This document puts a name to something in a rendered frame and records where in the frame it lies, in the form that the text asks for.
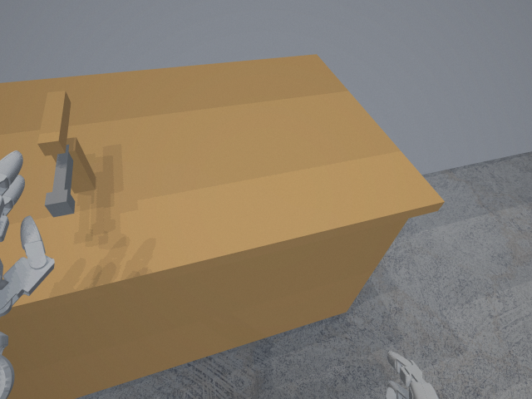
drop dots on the counter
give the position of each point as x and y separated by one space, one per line
215 205

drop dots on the right robot hand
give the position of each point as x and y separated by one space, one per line
411 375

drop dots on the left robot hand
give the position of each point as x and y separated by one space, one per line
26 274

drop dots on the tap lever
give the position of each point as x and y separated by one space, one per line
59 202

